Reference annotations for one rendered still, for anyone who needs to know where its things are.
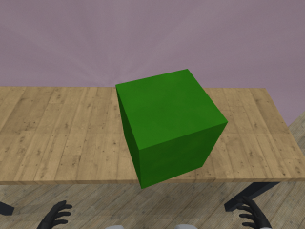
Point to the table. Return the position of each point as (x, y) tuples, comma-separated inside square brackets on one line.
[(74, 135)]

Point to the right robot hand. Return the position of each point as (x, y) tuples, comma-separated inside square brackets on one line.
[(257, 216)]

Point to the carton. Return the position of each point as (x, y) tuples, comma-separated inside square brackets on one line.
[(170, 125)]

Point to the left robot hand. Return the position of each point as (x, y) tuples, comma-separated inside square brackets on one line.
[(51, 218)]

